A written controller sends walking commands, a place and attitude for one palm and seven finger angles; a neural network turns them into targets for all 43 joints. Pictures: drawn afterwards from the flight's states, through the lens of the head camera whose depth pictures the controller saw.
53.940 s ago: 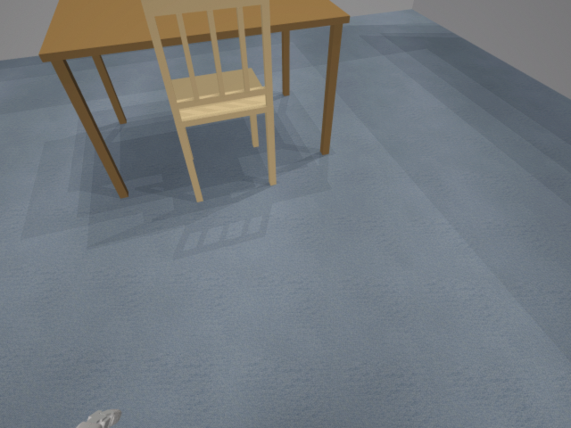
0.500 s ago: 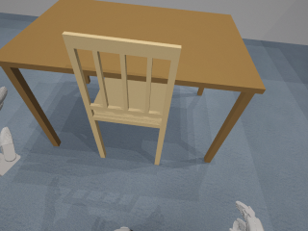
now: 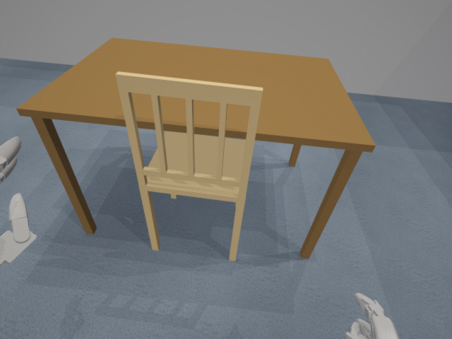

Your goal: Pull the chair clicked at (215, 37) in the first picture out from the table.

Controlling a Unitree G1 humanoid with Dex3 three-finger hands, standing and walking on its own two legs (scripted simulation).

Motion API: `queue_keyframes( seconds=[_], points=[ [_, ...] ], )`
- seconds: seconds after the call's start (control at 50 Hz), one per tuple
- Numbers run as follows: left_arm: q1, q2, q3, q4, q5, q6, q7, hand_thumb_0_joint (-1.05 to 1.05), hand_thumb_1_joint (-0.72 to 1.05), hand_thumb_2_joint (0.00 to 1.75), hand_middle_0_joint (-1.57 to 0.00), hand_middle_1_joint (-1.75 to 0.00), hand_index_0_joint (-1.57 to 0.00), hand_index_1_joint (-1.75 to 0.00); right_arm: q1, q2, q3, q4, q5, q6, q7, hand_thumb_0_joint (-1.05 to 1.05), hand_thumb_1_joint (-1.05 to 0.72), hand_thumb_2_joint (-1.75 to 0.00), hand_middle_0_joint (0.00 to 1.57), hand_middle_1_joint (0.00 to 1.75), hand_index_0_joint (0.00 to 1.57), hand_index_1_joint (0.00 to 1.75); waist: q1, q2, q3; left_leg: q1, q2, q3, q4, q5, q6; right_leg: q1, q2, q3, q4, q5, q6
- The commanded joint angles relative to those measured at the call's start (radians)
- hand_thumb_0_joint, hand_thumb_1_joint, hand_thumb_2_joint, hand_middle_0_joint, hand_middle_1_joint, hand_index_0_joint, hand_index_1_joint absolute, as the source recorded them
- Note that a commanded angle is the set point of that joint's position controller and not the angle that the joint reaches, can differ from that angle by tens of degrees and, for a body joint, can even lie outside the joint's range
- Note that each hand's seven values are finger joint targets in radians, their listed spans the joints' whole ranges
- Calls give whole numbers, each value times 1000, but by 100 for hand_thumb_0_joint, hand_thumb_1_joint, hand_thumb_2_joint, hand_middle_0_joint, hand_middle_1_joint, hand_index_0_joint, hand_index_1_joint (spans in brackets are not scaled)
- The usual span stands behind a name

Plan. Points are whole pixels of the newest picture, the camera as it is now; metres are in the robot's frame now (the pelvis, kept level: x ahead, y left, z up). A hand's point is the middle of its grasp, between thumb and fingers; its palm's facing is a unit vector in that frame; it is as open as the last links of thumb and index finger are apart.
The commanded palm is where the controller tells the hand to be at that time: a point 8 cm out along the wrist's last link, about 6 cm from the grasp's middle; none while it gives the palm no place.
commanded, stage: stop stepping back and stand still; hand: left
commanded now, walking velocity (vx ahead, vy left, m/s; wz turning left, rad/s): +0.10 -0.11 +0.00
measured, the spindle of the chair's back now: (190, 140) +0.74 +0.13 -0.06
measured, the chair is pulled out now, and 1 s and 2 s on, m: -0.10 -0.10 -0.10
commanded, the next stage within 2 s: let the arm hang, fingers relaxed in 0.68 s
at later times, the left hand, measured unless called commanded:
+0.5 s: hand out of the picture +0.15 +0.32 +0.19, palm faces +0.41 -0.84 -0.36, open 7.4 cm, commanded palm +0.10 +0.35 +0.19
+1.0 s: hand out of the picture +0.11 +0.23 -0.10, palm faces -0.09 -0.94 -0.32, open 7.4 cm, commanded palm none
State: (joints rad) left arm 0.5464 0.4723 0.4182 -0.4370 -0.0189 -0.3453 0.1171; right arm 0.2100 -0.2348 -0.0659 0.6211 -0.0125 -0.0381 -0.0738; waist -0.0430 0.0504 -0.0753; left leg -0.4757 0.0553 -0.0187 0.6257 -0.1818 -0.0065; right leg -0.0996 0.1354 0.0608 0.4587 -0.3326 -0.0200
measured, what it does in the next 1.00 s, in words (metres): steps on the spot: right foot, then left foot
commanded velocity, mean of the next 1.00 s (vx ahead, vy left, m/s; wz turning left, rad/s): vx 0.11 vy -0.10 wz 0.00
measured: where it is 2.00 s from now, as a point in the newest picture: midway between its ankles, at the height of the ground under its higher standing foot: outside the picture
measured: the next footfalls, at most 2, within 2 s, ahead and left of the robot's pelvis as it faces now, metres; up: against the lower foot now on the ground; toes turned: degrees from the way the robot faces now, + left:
right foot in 0.38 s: -0.12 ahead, -0.03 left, +0.00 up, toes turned -11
left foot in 0.52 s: -0.02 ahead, +0.18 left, +0.00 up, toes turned -4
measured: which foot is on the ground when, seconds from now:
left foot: down 0.00-0.34, up 0.36-0.50, down 0.52-1.00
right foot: down 0.00-0.08, up 0.10-0.36, down 0.38-0.52, up 0.54-0.90, down 0.92-1.00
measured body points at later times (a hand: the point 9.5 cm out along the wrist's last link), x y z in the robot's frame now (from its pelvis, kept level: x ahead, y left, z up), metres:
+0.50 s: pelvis -0.06 +0.07 -0.02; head -0.10 +0.12 +0.43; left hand +0.13 +0.37 +0.21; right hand +0.06 -0.18 -0.09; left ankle -0.06 +0.17 -0.70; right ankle -0.16 -0.03 -0.73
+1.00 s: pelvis -0.06 +0.05 -0.02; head -0.07 +0.02 +0.43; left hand +0.11 +0.28 -0.08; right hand +0.02 -0.22 -0.15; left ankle -0.06 +0.19 -0.72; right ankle -0.04 -0.10 -0.73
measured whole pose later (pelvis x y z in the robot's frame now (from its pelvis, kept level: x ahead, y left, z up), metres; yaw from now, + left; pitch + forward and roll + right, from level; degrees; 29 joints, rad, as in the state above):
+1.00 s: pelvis -0.06 +0.05 -0.02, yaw -4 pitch -1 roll +0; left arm 0.30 0.20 0.03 0.46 0.05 0.08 0.00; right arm 0.24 -0.26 -0.05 0.77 -0.03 0.03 0.00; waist -0.04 0.07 0.00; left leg -0.32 0.03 0.00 0.80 -0.49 0.01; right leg -0.38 -0.11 -0.06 0.77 -0.35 0.04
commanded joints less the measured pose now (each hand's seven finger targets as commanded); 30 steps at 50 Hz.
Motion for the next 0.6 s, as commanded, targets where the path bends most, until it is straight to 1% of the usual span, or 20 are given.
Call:
queue_keyframes(
  seconds=[0.0,0.02,0.08,0.14,0.2,0.28,0.3,0.32,0.34,0.36,0.38,0.4,0.42,0.44,0.48,0.5,0.52,0.54,0.56,0.58],
  points=[
    [-74,143,73,-123,-21,-2,12,0,90,90,-20,-30,-20,-30,-111,-97,4,-153,6,-62,-18,0,-90,-90,20,30,20,30,-3,-84,232,351,-1,-49,-106,-74,-6,-605,-134,48,-284,-202,-23],
    [-94,153,84,-157,-26,-2,11,0,90,90,-20,-30,-20,-30,-109,-111,9,-160,7,-76,-25,0,-90,-90,20,30,20,30,4,-14,230,288,38,-105,-283,-129,9,-482,-69,17,-212,-133,3],
    [-116,161,137,-288,-4,-12,24,0,90,90,-20,-30,-20,-30,-112,-149,0,-168,-9,-125,-31,0,-90,-90,20,30,20,30,30,368,31,-31,271,-437,-705,-857,59,-21,71,-25,359,-133,27],
    [-52,197,146,-463,-29,14,33,0,90,90,-20,-30,-20,-30,-88,-89,2,-166,-8,-160,-1,0,-90,-90,20,30,20,30,68,153,-154,232,211,-261,-581,-522,12,-103,17,-34,432,-170,-1],
    [123,185,118,-585,-25,80,38,0,90,90,-20,-30,-20,-30,-36,-58,-5,-148,-13,-169,20,0,-90,-90,20,30,20,30,75,205,-289,486,93,-30,-514,-202,-75,-112,22,-151,326,-166,0],
    [151,186,148,-438,-48,142,58,0,90,90,-20,-30,-20,-30,-61,-52,0,-113,-19,-138,15,0,-90,-90,20,30,20,30,64,230,-100,292,2,92,-409,-222,-191,3,25,-251,-6,-282,-43],
    [113,198,156,-376,-48,147,61,0,90,90,-20,-30,-20,-30,-49,-52,6,-93,-6,-119,5,0,-90,-90,20,30,20,30,46,45,-10,319,-58,162,-131,-232,-158,-158,-77,-183,-187,-248,-92],
    [57,196,148,-338,-56,149,54,0,90,90,-20,-30,-20,-30,-33,-62,-6,-75,6,-98,-6,0,-90,-90,20,30,20,30,15,-242,61,388,-71,90,361,-248,-111,-444,-259,-62,-270,-103,-156],
    [-16,195,145,-326,-64,160,55,0,90,90,-20,-30,-20,-30,-26,-70,-11,-53,8,-84,-13,0,-90,-90,20,30,20,30,-12,-298,66,327,-86,-62,701,-257,-56,-613,-385,15,-250,-13,-226],
    [-122,227,178,-333,-70,170,51,0,90,90,-20,-30,-20,-30,-50,-70,-1,-56,4,-66,-18,0,-90,-90,20,30,20,30,-16,-230,56,178,-82,-90,887,-238,-26,-582,-428,-21,-184,94,-258],
    [-206,269,229,-292,-71,171,52,0,90,90,-20,-30,-20,-30,-54,-53,25,-83,-2,-59,-10,0,-90,-90,20,30,20,30,-18,-206,15,46,-40,-62,884,-211,-16,-435,-436,-52,-134,124,-246],
    [-243,205,180,-162,-66,170,39,0,90,90,-20,-30,-20,-30,-63,-38,30,-112,-1,-57,9,0,-90,-90,20,30,20,30,-23,-311,51,51,2,-56,698,-277,-1,-474,-433,-14,-205,-199,-179],
    [-224,153,123,-139,-47,181,31,0,90,90,-20,-30,-20,-30,-150,-85,13,-144,17,-50,-5,0,-90,-90,20,30,20,30,1,-315,251,30,47,-63,503,-227,11,-551,-411,150,-257,-361,-178],
    [-295,169,107,-196,-31,179,24,0,90,90,-20,-30,-20,-30,-200,-97,16,-174,27,-47,-12,0,-90,-90,20,30,20,30,3,-278,356,59,87,-74,375,-258,18,-612,-422,160,-214,-389,-172],
    [-228,126,81,-221,-29,135,33,0,90,90,-20,-30,-20,-30,-116,-88,61,-130,21,-72,-25,0,-90,-90,20,30,20,30,-8,140,325,175,15,20,-167,-257,31,-431,-265,-55,162,-124,-128],
    [-265,120,68,-319,-26,106,40,0,90,90,-20,-30,-20,-30,-78,-108,60,-149,22,-92,-13,0,-90,-90,20,30,20,30,-2,498,246,284,120,-226,-364,-93,15,-468,-119,-165,479,-177,-63],
    [-318,125,55,-415,-16,69,44,0,90,90,-20,-30,-20,-30,-63,-82,60,-161,3,-114,7,0,-90,-90,20,30,20,30,-1,601,199,366,274,-528,-376,24,36,-603,-71,-112,673,-306,-35],
    [-292,180,100,-455,-1,42,49,0,90,90,-20,-30,-20,-30,-73,-63,65,-179,-4,-123,14,0,-90,-90,20,30,20,30,-1,395,143,381,336,-606,-356,154,120,-600,-98,-41,729,-256,-25],
    [-189,238,147,-478,-7,42,33,0,90,90,-20,-30,-20,-30,-25,-61,53,-126,-30,-122,19,0,-90,-90,20,30,20,30,2,167,-23,474,296,-491,-257,370,115,-559,-114,-38,734,-235,-20],
    [-134,190,112,-562,-21,52,32,0,90,90,-20,-30,-20,-30,-18,-54,40,-152,-9,-124,39,0,-90,-90,20,30,20,30,9,129,-47,474,298,-472,-242,429,103,-556,-118,-46,721,-207,-9]
  ],
)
